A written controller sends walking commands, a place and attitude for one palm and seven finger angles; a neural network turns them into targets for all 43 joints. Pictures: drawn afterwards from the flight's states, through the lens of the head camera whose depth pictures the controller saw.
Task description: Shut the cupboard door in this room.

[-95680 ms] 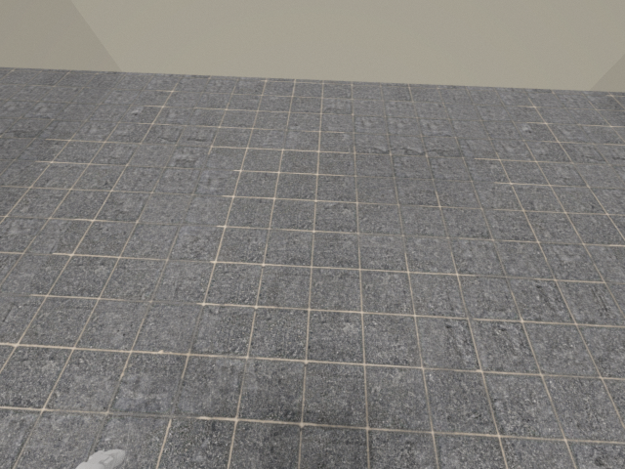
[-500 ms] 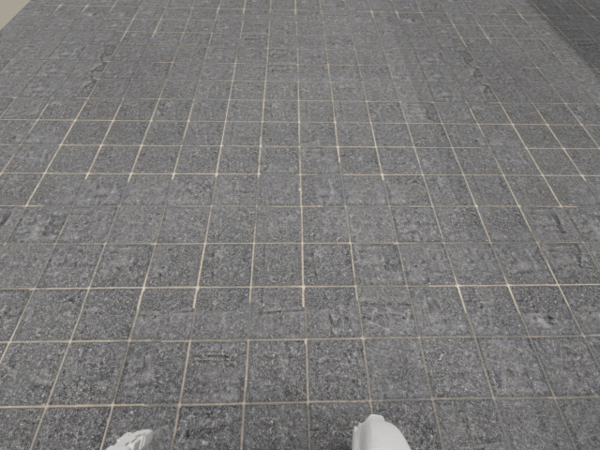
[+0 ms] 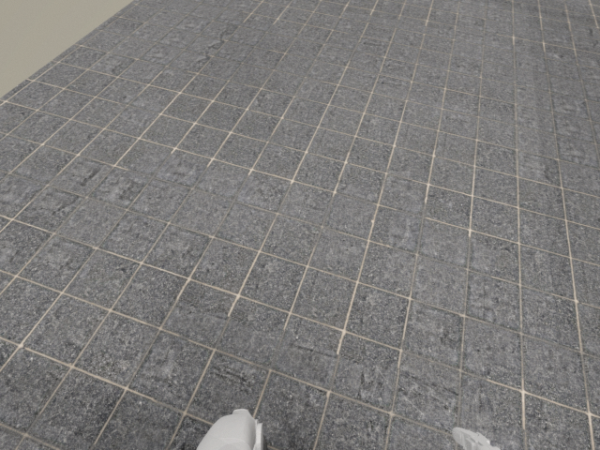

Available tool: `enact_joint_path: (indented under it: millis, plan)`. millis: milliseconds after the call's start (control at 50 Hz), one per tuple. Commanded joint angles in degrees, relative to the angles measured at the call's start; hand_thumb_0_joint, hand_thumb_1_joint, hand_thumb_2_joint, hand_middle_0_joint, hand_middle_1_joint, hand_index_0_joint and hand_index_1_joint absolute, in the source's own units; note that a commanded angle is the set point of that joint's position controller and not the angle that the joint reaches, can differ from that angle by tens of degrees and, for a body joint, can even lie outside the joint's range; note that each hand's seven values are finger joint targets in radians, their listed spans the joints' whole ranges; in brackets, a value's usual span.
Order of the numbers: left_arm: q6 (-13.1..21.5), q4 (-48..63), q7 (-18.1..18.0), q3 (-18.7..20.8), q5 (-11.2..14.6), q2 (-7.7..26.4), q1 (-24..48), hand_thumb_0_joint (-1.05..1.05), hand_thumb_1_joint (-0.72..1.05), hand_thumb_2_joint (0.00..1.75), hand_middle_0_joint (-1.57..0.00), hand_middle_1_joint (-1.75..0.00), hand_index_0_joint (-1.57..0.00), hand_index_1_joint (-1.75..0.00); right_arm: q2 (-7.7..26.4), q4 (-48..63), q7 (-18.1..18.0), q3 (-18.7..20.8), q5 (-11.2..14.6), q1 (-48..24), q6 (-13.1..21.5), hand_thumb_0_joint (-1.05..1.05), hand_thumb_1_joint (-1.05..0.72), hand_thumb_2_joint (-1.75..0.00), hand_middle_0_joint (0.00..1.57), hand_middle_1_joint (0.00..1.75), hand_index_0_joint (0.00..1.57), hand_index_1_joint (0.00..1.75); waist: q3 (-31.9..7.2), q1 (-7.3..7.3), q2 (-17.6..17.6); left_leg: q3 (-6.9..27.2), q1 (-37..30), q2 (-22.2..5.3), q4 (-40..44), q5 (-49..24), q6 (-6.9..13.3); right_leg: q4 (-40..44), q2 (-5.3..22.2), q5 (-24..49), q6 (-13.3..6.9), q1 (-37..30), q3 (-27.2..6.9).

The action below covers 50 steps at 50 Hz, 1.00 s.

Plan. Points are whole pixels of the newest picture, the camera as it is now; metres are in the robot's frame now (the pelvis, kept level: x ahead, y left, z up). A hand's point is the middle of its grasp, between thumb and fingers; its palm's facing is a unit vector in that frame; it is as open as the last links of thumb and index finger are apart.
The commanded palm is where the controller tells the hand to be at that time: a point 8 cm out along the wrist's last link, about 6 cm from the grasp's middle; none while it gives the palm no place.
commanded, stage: turn to face it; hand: left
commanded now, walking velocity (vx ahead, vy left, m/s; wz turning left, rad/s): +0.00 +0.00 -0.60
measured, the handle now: out of the picture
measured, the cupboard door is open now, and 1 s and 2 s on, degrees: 70 70 70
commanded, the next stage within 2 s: none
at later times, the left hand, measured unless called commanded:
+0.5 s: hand out of the picture +0.11 +0.18 -0.17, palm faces -0.08 -0.98 -0.20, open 7.3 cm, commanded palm none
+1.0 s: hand (242, 320) +0.32 +0.12 -0.15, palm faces -0.50 -0.82 -0.29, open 7.3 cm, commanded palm none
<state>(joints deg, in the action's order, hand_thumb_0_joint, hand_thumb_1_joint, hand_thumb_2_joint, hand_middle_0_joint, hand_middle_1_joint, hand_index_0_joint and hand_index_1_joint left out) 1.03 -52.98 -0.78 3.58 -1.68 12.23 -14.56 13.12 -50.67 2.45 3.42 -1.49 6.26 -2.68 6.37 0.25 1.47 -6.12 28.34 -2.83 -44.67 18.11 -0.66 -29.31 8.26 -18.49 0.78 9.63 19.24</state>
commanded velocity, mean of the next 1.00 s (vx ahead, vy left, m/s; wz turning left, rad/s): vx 0.00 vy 0.00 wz -0.60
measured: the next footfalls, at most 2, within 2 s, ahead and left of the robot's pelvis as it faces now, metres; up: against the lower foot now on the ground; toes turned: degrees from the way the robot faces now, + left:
left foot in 0.06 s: +0.12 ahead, +0.11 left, +0.00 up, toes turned +6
right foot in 0.36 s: +0.09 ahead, -0.13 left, +0.00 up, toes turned -10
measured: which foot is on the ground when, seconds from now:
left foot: up 0.00-0.04, down 0.06-0.38, up 0.40-0.60, down 0.62-1.00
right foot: down 0.00-0.04, up 0.06-0.34, down 0.36-0.62, up 0.64-0.98, down 1.00-1.00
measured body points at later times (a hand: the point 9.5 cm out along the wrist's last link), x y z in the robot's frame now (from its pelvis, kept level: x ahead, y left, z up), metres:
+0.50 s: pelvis +0.07 +0.01 -0.01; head +0.11 -0.01 +0.44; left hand +0.11 +0.23 -0.15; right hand +0.14 -0.25 -0.15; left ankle +0.05 +0.11 -0.69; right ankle +0.05 -0.12 -0.74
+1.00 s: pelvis +0.08 +0.00 -0.01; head +0.11 -0.03 +0.43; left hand +0.35 +0.16 -0.12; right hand -0.03 -0.24 -0.16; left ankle +0.10 +0.13 -0.73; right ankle +0.01 -0.10 -0.74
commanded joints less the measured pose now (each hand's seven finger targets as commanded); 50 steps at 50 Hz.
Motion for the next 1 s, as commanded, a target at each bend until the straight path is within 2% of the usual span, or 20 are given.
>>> enact_joint_path:
  millis: [0, 20, 40, 60, 80, 120, 300, 340, 380, 440, 500, 560, 600, 620, 680, 860, 920, 940, 960, 980]
  plan:
    - [0.4, 4.2, -0.5, 2.2, 0.3, 10.0, -2.3, 0.0, 0.9, 0.9, -0.2, -0.3, -0.2, -0.3, 6.1, 2.9, -0.2, 0.6, -0.1, 8.2, 2.4, 0.0, -0.9, -0.9, 0.2, 0.3, 0.2, 0.3, -12.7, -3.55, -0.6, 1.9, -23.1, -0.3, 16.8, -17.1, 1.7, -11.7, 10.3, 27.6, -1.6, 3.3, -5.1]
    - [-0.1, 5.4, -0.5, 1.1, 1.2, 5.9, -4.3, 0.0, 0.9, 0.9, -0.2, -0.3, -0.2, -0.3, 13.1, 2.3, -1.0, 1.9, -0.8, 13.2, 3.1, 0.0, -0.9, -0.9, 0.2, 0.3, 0.2, 0.3, -17.2, -5.31, -18.2, 23.0, -34.7, -17.2, 18.5, -43.8, 9.9, -25.5, 0.7, -8.0, 3.0, 18.2, -4.4]
    - [-0.7, 6.4, -1.0, -0.2, 0.9, 5.3, -3.0, 0.0, 0.9, 0.9, -0.2, -0.3, -0.2, -0.3, 15.5, 1.3, -2.1, 1.7, 0.0, 15.4, 2.6, 0.0, -0.9, -0.9, 0.2, 0.3, 0.2, 0.3, -19.4, -5.94, -16.4, 25.9, -33.0, -23.8, 20.2, -50.2, 15.4, -32.5, -1.8, -24.3, 2.1, 18.5, -13.2]
    - [-1.1, 6.4, -1.3, -0.2, 0.7, 5.0, -2.9, 0.0, 0.9, 0.9, -0.2, -0.3, -0.2, -0.3, 14.3, 2.2, -2.8, 1.0, 0.0, 11.9, 2.8, 0.0, -0.9, -0.9, 0.2, 0.3, 0.2, 0.3, -16.5, -4.12, -9.6, 22.7, -29.3, -22.8, 20.3, -42.9, 15.2, -34.4, -2.1, -21.2, 1.5, 19.2, -16.1]
    - [-1.4, 4.2, -1.4, -0.4, 0.8, 3.8, -2.8, 0.0, 0.9, 0.9, -0.2, -0.3, -0.2, -0.3, 12.9, 2.5, -3.6, 0.6, -0.1, 8.4, 3.2, 0.0, -0.9, -0.9, 0.2, 0.3, 0.2, 0.3, -16.4, -3.11, -15.6, 21.0, -27.3, -20.8, 21.5, -38.4, 13.7, -34.6, -1.8, -17.9, 2.0, 20.2, -18.2]
    - [-2.1, 1.1, -0.7, -0.7, 0.7, 4.2, -2.7, 0.0, 0.9, 0.9, -0.2, -0.3, -0.2, -0.3, 7.8, 2.4, -4.3, -1.1, 0.0, 2.9, 3.4, 0.0, -0.9, -0.9, 0.2, 0.3, 0.2, 0.3, -10.3, -1.03, -11.6, 13.5, -19.9, -16.6, 23.7, -32.1, 11.2, -30.3, -1.4, -10.9, 1.7, 16.2, -20.2]
    - [-3.3, -0.9, 1.2, 0.9, 0.0, 3.8, -7.7, 0.0, 0.9, 0.9, -0.2, -0.3, -0.2, -0.3, 8.9, 1.0, -3.7, 0.9, 0.6, -3.1, 0.6, 0.0, -0.9, -0.9, 0.2, 0.3, 0.2, 0.3, -3.8, 2.3, -6.3, 2.5, -9.4, -12.7, 18.7, -0.9, 5.1, -4.9, -6.5, 6.4, 0.4, 4.9, -15.8]
    - [-2.5, 0.6, 0.9, 2.0, -0.6, 9.2, -6.5, 0.0, 0.9, 0.9, -0.2, -0.3, -0.2, -0.3, 4.6, 2.3, -3.5, 0.9, 1.1, -2.2, 0.4, 0.0, -0.9, -0.9, 0.2, 0.3, 0.2, 0.3, -3.4, 2.05, 7.8, -3.9, -5.8, -3.2, 4.6, 9.3, 0.2, 7.3, 3.9, 12.8, -4.8, 6.8, -33.5]
    - [-1.7, 0.8, -0.1, 2.8, -0.4, 11.6, -6.9, 0.0, 0.9, 0.9, -0.2, -0.3, -0.2, -0.3, 2.6, 4.5, -3.6, 0.3, 1.0, -4.9, 0.1, 0.0, -0.9, -0.9, 0.2, 0.3, 0.2, 0.3, -4.6, 3.72, 16.7, 3.8, 1.8, 1.7, -13.8, 16.5, -0.8, 14.2, 10.7, 23.0, -13.0, 3.4, -46.8]
    - [-2.0, 1.7, -0.8, 3.2, -0.3, 9.5, -3.1, 0.0, 0.9, 0.9, -0.2, -0.3, -0.2, -0.3, 3.1, 3.2, -4.0, 0.3, 1.3, -2.3, 1.3, 0.0, -0.9, -0.9, 0.2, 0.3, 0.2, 0.3, -10.4, 1.88, 9.5, 6.8, 2.7, 0.6, -14.2, 11.8, -1.5, 6.8, 7.0, 32.9, -12.8, -5.0, -38.0]
    - [-2.3, 2.1, -0.6, 3.7, -0.3, 10.3, -2.3, 0.0, 0.9, 0.9, -0.2, -0.3, -0.2, -0.3, 1.9, 2.8, -4.1, 0.1, 1.6, -1.2, 1.7, 0.0, -0.9, -0.9, 0.2, 0.3, 0.2, 0.3, -11.4, 2.13, 7.3, 5.2, -2.5, 1.8, -0.7, 9.9, -1.9, 4.4, 5.2, 35.8, -11.3, -5.3, -37.3]
    - [-3.1, 2.8, -0.1, 3.7, 0.5, 10.1, 1.8, 0.0, 0.9, 0.9, -0.2, -0.3, -0.2, -0.3, 2.8, 0.8, -4.7, 0.0, 1.5, 6.5, 2.4, 0.0, -0.9, -0.9, 0.2, 0.3, 0.2, 0.3, -11.3, -1.45, 6.3, 4.0, -16.8, 2.3, 18.9, -4.8, -1.9, 0.4, 1.1, 27.9, -6.5, 3.6, -35.0]
    - [-3.5, 5.0, 0.9, 2.3, 1.3, 4.7, 1.8, 0.0, 0.9, 0.9, -0.2, -0.3, -0.2, -0.3, 11.0, 1.2, -4.9, 1.4, 0.4, 8.7, 3.1, 0.0, -0.9, -0.9, 0.2, 0.3, 0.2, 0.3, -11.4, -1.67, -16.8, 22.6, -26.8, -17.2, 27.9, -16.4, 5.5, -14.8, -10.3, -4.7, -0.1, 19.4, -24.0]
    - [-3.4, 6.4, 1.1, 2.3, 0.8, 5.6, 3.4, 0.0, 0.9, 0.9, -0.2, -0.3, -0.2, -0.3, 12.8, 1.9, -5.2, 1.4, -0.2, 10.0, 2.7, 0.0, -0.9, -0.9, 0.2, 0.3, 0.2, 0.3, -8.9, -2.73, -15.5, 25.8, -21.1, -23.5, 28.3, -19.0, 10.8, -25.1, -9.7, -16.1, 0.7, 19.6, -21.3]
    - [-4.5, 5.2, 2.0, 2.7, 0.5, 6.5, 5.7, 0.0, 0.9, 0.9, -0.2, -0.3, -0.2, -0.3, 10.2, 2.4, -5.6, 0.4, -0.5, 6.5, 3.1, 0.0, -0.9, -0.9, 0.2, 0.3, 0.2, 0.3, -5.1, -0.17, -11.5, 15.6, -20.8, -17.9, 25.0, -35.0, 10.0, -36.5, -7.0, -11.1, 2.1, 22.8, -21.6]
    - [-4.6, 8.4, 3.1, 1.0, 0.6, 5.7, 11.8, 0.0, 0.9, 0.9, -0.2, -0.3, -0.2, -0.3, 12.5, 1.1, -4.6, 1.5, -0.4, 9.8, 2.5, 0.0, -0.9, -0.9, 0.2, 0.3, 0.2, 0.3, -8.4, -2.51, -13.5, 4.1, -25.1, -17.3, 19.9, -37.3, 7.7, -15.9, -7.7, -6.6, 0.9, 13.0, -14.9]
    - [-4.0, 7.7, 2.9, 1.2, 0.6, 7.3, 7.9, 0.0, 0.9, 0.9, -0.2, -0.3, -0.2, -0.3, 13.1, 1.5, -4.0, 1.9, 0.0, 8.0, 2.3, 0.0, -0.9, -0.9, 0.2, 0.3, 0.2, 0.3, -9.1, 0.08, -11.2, 1.1, -20.3, -16.3, 13.7, -31.9, 4.1, -1.6, -8.5, 3.6, -0.5, 2.3, -13.8]
    - [-3.4, 6.4, 2.6, 1.7, 0.4, 9.6, 3.3, 0.0, 0.9, 0.9, -0.2, -0.3, -0.2, -0.3, 12.8, 2.2, -3.7, 2.0, 0.4, 7.0, 2.2, 0.0, -0.9, -0.9, 0.2, 0.3, 0.2, 0.3, -10.8, 2.51, -7.0, -1.3, -15.2, -13.9, 6.4, -25.3, 1.5, 5.5, -6.2, 11.8, -1.6, -6.1, -16.4]
    - [-2.6, 5.5, 1.8, 2.8, -0.2, 15.8, -0.3, 0.0, 0.9, 0.9, -0.2, -0.3, -0.2, -0.3, 8.5, 4.2, -3.3, 1.1, 1.0, 6.3, 2.0, 0.0, -0.9, -0.9, 0.2, 0.3, 0.2, 0.3, -12.3, 3.93, 10.3, -6.0, -0.5, -6.6, -6.2, 0.6, -2.5, 8.6, 7.5, 28.3, -6.4, -16.8, -32.6]
    - [-2.5, 4.8, 1.2, 3.0, 0.7, 18.4, -2.2, 0.0, 0.9, 0.9, -0.2, -0.3, -0.2, -0.3, 7.9, 6.2, -3.6, 0.4, 0.9, 3.8, 1.2, 0.0, -0.9, -0.9, 0.2, 0.3, 0.2, 0.3, -10.9, 4.86, 14.0, -0.3, 5.5, -1.9, -17.3, 19.9, -3.7, 8.2, 15.2, 42.8, -12.5, -12.1, -40.5]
